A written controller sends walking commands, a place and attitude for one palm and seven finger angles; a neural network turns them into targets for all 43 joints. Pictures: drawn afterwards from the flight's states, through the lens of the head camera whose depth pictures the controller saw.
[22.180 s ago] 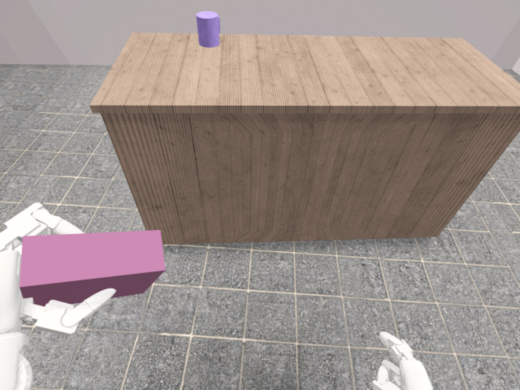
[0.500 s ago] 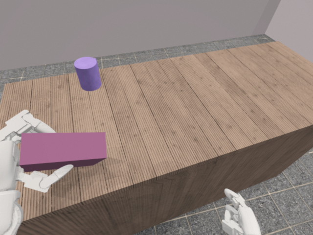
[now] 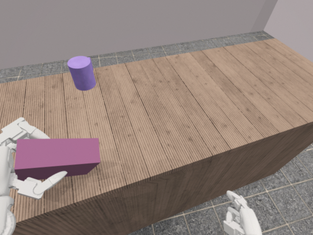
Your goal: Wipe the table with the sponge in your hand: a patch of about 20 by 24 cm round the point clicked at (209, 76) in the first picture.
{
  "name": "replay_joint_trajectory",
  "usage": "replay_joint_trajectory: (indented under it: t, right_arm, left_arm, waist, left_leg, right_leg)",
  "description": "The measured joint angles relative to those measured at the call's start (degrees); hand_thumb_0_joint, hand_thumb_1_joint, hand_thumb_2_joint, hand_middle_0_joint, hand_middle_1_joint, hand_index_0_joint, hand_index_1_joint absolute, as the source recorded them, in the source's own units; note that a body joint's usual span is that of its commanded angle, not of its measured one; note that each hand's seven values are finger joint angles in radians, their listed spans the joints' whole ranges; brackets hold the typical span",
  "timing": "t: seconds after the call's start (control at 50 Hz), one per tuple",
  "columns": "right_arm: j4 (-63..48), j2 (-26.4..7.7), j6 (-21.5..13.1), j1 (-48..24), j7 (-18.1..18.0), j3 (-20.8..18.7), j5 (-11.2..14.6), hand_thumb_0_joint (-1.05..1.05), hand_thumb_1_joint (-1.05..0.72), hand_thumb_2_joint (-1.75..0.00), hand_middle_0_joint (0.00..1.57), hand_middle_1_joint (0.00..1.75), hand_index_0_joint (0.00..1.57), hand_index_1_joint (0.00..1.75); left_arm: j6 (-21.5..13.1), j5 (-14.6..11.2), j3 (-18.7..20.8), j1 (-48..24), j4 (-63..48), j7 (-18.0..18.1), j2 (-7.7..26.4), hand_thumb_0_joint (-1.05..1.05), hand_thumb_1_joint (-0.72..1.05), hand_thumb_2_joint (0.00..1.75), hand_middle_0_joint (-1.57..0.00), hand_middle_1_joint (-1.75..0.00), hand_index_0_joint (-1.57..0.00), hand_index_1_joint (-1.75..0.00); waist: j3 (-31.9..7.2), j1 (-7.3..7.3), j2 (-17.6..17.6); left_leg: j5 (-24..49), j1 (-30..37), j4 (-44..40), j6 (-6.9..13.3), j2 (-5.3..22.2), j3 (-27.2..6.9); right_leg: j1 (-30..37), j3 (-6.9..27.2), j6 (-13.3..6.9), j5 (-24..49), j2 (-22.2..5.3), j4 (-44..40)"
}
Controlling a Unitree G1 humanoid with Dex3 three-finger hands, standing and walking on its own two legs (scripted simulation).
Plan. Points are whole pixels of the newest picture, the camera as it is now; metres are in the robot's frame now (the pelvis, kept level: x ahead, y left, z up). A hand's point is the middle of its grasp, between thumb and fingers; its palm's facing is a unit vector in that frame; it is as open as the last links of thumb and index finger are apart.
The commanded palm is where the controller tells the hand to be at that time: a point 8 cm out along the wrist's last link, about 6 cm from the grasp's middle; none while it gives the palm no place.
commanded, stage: look again from close up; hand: left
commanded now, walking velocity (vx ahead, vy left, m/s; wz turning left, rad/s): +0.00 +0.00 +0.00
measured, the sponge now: (70, 159) +0.24 +0.20 +0.12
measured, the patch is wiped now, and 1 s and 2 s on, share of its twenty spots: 0.00 0.00 0.00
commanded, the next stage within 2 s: come to a stop and stand still in 0.10 s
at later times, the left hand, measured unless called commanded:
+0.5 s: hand (34, 142) +0.24 +0.26 +0.17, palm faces +0.37 -0.85 -0.38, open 9.5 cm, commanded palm +0.17 +0.29 +0.17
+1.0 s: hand (30, 150) +0.23 +0.27 +0.15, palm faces +0.33 -0.85 -0.42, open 9.5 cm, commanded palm +0.17 +0.30 +0.17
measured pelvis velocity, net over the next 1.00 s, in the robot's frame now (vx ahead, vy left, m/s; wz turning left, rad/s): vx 0.01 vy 0.02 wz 0.00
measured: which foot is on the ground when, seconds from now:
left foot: down 0.00-1.00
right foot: down 0.00-1.00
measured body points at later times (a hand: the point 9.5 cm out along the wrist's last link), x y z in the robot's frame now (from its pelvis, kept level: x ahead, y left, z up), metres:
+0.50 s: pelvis +0.00 +0.01 +0.00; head +0.02 +0.02 +0.45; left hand +0.21 +0.30 +0.19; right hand +0.17 -0.21 -0.08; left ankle +0.02 +0.08 -0.74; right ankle +0.01 -0.11 -0.74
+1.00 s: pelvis +0.01 +0.02 +0.00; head +0.03 +0.05 +0.45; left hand +0.20 +0.31 +0.17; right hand +0.20 -0.19 -0.07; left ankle +0.02 +0.08 -0.74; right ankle +0.01 -0.11 -0.74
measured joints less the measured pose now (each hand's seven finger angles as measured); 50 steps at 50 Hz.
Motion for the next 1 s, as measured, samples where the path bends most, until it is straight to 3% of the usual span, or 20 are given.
replay_joint_trajectory:
  t: [0.28, 0.32, 0.36, 0.4, 0.44, 0.5, 0.54, 0.62, 0.72, 0.8, 0.88, 1.0]
  right_arm:
    - [-0.2, -0.3, -0.1, 0.0, -0.2, -0.2, 0.0, 0.01, -0.9, -0.9, 0.2, 0.3, 0.21, 0.3]
    - [-0.5, -0.3, -1.6, 1.5, -0.3, -0.6, -0.6, 0.01, -0.9, -0.9, 0.2, 0.3, 0.2, 0.3]
    - [0.4, -0.1, -1.5, 0.9, 0.5, -0.1, -0.3, 0.01, -0.9, -0.9, 0.2, 0.3, 0.2, 0.3]
    - [0.3, -0.3, -1.6, 0.4, 1.5, -0.1, -0.1, 0.01, -0.9, -0.9, 0.2, 0.3, 0.21, 0.3]
    - [0.0, -0.6, -1.9, 0.4, 2.5, -0.2, 0.2, 0.01, -0.9, -0.9, 0.2, 0.3, 0.21, 0.3]
    - [-0.5, -0.8, -2.2, 1.0, 3.1, -0.6, 0.3, 0.01, -0.9, -0.9, 0.2, 0.3, 0.21, 0.3]
    - [-0.3, -0.6, -2.1, 1.3, 2.8, -0.4, 0.2, 0.01, -0.9, -0.9, 0.2, 0.3, 0.21, 0.3]
    - [-0.3, 0.8, -1.3, 1.9, 1.4, 0.1, -0.1, 0.01, -0.9, -0.9, 0.2, 0.3, 0.21, 0.3]
    - [-0.6, 1.2, -1.6, 1.5, 0.8, 0.6, -0.4, 0.01, -0.9, -0.9, 0.2, 0.3, 0.21, 0.3]
    - [-0.9, 0.7, -2.3, 0.2, 1.7, 0.2, -0.6, 0.01, -0.9, -0.9, 0.2, 0.3, 0.21, 0.3]
    - [-1.3, 0.7, -1.8, -0.7, 2.3, -0.2, -0.6, 0.01, -0.9, -0.9, 0.2, 0.3, 0.21, 0.3]
    - [-1.8, 1.5, 0.5, -1.0, 1.5, 0.3, -0.1, 0.01, -0.9, -0.9, 0.2, 0.3, 0.21, 0.3]
  left_arm:
    - [-0.4, -0.2, 0.2, 0.8, -2.5, 0.2, 1.0, -0.01, -0.45, 1.04, -0.8, -1.38, -0.8, -1.39]
    - [-2.0, 3.2, 2.1, -6.3, 0.6, -2.4, 5.9, -0.01, -0.45, 1.04, -0.8, -1.38, -0.8, -1.38]
    - [-3.3, 2.1, 5.0, -12.7, 5.2, -2.3, 8.6, -0.01, -0.45, 1.04, -0.81, -1.38, -0.81, -1.38]
    - [-3.0, 0.6, 7.2, -14.9, 7.5, -1.4, 7.9, -0.01, -0.45, 1.04, -0.8, -1.38, -0.8, -1.38]
    - [-2.6, -0.5, 7.4, -12.6, 6.5, -0.6, 5.0, -0.01, -0.45, 1.04, -0.8, -1.38, -0.8, -1.39]
    - [-2.4, -0.5, 2.8, -5.5, 2.3, -1.0, 0.0, -0.01, -0.45, 1.04, -0.79, -1.39, -0.79, -1.39]
    - [-2.6, 0.3, -0.9, -1.2, 0.4, -1.9, -1.4, -0.01, -0.45, 1.04, -0.79, -1.39, -0.79, -1.39]
    - [-2.7, 1.2, -2.7, 1.4, 0.1, -2.9, 0.6, -0.01, -0.45, 1.04, -0.8, -1.38, -0.8, -1.39]
    - [-2.1, 1.0, 2.4, -2.5, -0.4, -1.8, 4.2, -0.01, -0.45, 1.04, -0.8, -1.38, -0.81, -1.38]
    - [-2.6, 0.7, 4.3, -3.8, -4.5, -0.5, 3.5, -0.01, -0.45, 1.04, -0.8, -1.38, -0.8, -1.38]
    - [-3.6, 0.6, 2.4, -1.9, -6.6, -0.6, 1.8, -0.01, -0.45, 1.04, -0.8, -1.39, -0.8, -1.39]
    - [-2.0, 0.6, 0.8, -0.2, -1.6, -1.3, 1.6, -0.01, -0.45, 1.04, -0.8, -1.38, -0.8, -1.39]
  waist:
    - [0.4, -0.43, -0.4]
    - [0.7, 1.49, -0.7]
    - [1.1, 2.06, -1.3]
    - [0.9, 1.77, -0.9]
    - [0.4, 1.01, 0.0]
    - [-0.5, -0.14, 0.9]
    - [-0.6, -0.53, 0.6]
    - [0.2, -0.84, -1.4]
    - [2.4, -0.05, -3.0]
    - [2.8, 0.39, -2.8]
    - [1.4, 0.22, -1.8]
    - [0.2, -0.08, -0.7]
  left_leg:
    - [0.0, -0.5, 0.2, 0.0, 0.1, -0.2]
    - [-0.2, -2.3, 1.6, 0.0, 0.2, -0.7]
    - [-0.2, -3.0, 2.2, -0.2, 0.1, -0.7]
    - [-0.7, -3.4, 3.0, -0.1, 0.3, 0.0]
    - [-1.2, -3.1, 3.3, 0.3, 0.3, 1.0]
    - [-1.7, -2.3, 2.8, 1.0, -0.1, 2.3]
    - [-1.8, -1.7, 2.3, 1.3, -0.4, 2.7]
    - [-1.9, -1.3, 2.1, 1.6, -0.9, 2.2]
    - [-2.3, -1.7, 3.1, 1.6, -1.1, 1.0]
    - [-2.5, -1.5, 3.3, 1.8, -1.5, 1.1]
    - [-2.5, -1.0, 2.9, 2.0, -1.9, 1.4]
    - [-1.8, -0.6, 1.8, 1.4, -1.6, 1.0]
  right_leg:
    - [-0.3, -0.2, 0.0, 0.2, 0.1, -0.3]
    - [-1.5, -0.8, 0.1, 0.1, 0.2, 0.4]
    - [-2.7, -0.9, -0.3, -0.3, 0.1, 1.8]
    - [-3.3, -0.2, -0.3, -0.6, 0.3, 2.7]
    - [-3.4, 0.9, 0.2, -0.8, 0.3, 3.1]
    - [-3.1, 2.1, 1.0, -1.2, -0.2, 3.2]
    - [-2.9, 2.6, 1.3, -1.5, -0.5, 3.3]
    - [-2.4, 2.0, 1.4, -2.1, -0.9, 3.5]
    - [-2.0, 0.8, 1.4, -2.4, -1.1, 3.5]
    - [-1.8, 0.8, 1.4, -2.8, -1.5, 4.0]
    - [-1.7, 1.2, 1.6, -3.2, -1.9, 4.3]
    - [-0.9, 0.9, 1.9, -2.1, -1.7, 2.5]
